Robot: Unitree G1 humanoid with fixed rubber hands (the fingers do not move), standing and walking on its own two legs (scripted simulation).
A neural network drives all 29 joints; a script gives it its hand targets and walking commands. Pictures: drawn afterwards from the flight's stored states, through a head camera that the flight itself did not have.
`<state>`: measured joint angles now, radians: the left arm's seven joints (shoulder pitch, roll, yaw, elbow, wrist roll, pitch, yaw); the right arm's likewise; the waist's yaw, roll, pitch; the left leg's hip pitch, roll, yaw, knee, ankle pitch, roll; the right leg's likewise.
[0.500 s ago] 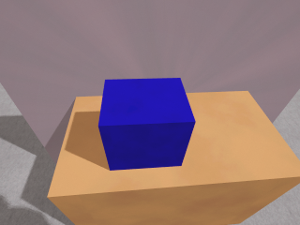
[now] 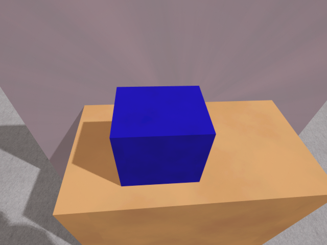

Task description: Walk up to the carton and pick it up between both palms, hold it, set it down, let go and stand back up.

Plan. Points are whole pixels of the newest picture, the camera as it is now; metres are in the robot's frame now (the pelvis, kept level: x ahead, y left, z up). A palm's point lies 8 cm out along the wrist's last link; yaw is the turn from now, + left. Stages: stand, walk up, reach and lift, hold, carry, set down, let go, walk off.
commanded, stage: stand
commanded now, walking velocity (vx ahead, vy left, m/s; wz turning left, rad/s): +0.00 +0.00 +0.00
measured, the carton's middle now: (159, 136) +0.45 +0.00 -0.01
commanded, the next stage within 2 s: none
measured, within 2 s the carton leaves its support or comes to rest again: neither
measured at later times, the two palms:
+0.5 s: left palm out of the picture +0.02 +0.25 -0.13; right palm out of the picture +0.02 -0.26 -0.13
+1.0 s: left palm out of the picture +0.02 +0.24 -0.13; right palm out of the picture +0.02 -0.27 -0.13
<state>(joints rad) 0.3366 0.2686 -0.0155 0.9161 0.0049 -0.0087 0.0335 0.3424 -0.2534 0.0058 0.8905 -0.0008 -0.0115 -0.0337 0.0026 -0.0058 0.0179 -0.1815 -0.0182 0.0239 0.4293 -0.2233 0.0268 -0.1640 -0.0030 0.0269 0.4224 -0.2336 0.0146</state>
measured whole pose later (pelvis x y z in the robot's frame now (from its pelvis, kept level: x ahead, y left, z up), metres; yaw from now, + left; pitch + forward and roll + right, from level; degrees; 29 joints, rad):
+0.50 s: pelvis +0.00 -0.01 +0.00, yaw +0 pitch -1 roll +0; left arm 0.34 0.26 -0.02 0.95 0.00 -0.01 0.04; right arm 0.34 -0.24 0.00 0.92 0.00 -0.01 -0.04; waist 0.00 -0.01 0.02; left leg -0.17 -0.02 0.02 0.41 -0.22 0.02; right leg -0.17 0.00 0.03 0.42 -0.23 0.01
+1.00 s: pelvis +0.00 -0.01 +0.00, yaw +0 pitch -1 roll +0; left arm 0.33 0.24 -0.02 0.95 0.00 -0.01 0.04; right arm 0.34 -0.24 0.01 0.95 0.00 -0.01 -0.04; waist 0.00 0.00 0.02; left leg -0.18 0.00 0.01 0.42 -0.22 0.01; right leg -0.16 0.01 0.02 0.41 -0.23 0.00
